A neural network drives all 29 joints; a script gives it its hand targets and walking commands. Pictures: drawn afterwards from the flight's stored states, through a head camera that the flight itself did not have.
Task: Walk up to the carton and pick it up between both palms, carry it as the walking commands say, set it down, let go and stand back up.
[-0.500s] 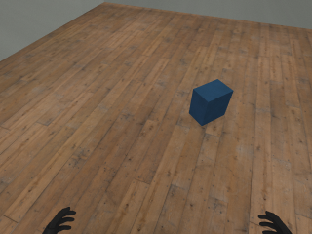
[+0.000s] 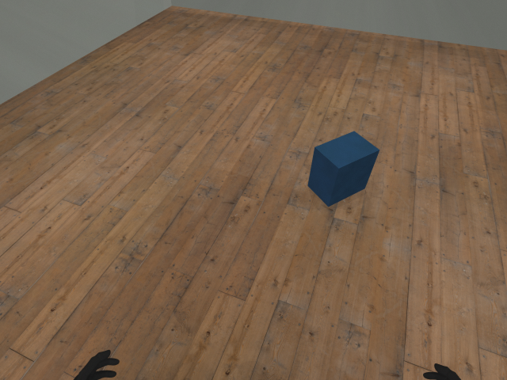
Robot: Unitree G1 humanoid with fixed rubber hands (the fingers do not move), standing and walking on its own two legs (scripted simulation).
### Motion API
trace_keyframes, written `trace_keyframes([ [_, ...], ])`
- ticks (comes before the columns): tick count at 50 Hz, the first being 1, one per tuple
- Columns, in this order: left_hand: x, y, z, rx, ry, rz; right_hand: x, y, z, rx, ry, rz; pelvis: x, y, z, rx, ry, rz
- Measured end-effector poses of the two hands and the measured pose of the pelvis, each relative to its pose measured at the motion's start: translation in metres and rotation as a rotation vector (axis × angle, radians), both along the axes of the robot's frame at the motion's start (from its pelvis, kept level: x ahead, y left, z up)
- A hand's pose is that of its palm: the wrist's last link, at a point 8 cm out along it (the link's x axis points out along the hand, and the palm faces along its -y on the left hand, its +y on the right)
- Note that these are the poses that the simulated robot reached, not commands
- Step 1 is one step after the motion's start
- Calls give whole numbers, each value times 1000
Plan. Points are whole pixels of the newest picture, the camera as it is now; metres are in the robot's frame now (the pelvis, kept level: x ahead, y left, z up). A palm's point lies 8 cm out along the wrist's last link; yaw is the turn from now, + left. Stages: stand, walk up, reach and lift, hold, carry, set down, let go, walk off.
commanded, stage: stand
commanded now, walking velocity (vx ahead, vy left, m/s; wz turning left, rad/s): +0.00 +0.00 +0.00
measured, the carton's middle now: (341, 169) +1.24 -0.40 -0.62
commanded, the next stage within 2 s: walk up in 0.66 s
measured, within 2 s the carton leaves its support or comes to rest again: neither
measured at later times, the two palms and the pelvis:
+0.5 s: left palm out of the picture +0.12 +0.31 -0.09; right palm out of the picture +0.12 -0.30 -0.09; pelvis +0.00 +0.00 +0.01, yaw +0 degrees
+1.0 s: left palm out of the picture +0.12 +0.28 -0.09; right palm out of the picture +0.07 -0.32 -0.09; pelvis +0.01 -0.01 +0.02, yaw -4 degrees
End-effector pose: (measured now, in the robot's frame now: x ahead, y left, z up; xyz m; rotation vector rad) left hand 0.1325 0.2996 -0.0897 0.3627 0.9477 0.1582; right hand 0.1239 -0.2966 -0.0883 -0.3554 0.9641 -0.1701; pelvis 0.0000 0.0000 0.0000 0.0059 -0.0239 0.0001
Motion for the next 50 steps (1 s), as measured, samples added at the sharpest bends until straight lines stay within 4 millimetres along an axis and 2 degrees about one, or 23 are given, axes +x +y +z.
trace_keyframes([
  [16,-13,7,3,4,66,32,1,1,3,6,46,-9,3,2,10,-4,-11,4],
  [43,-24,16,5,15,139,65,-18,-1,1,3,142,-52,6,5,19,-5,-21,10],
  [46,-21,9,3,-31,161,61,-27,-8,2,-17,151,-88,7,1,18,-13,8,-20],
  [50,-9,-18,1,-69,196,3,-54,-26,0,-18,194,-158,13,-14,21,-27,18,-62],
])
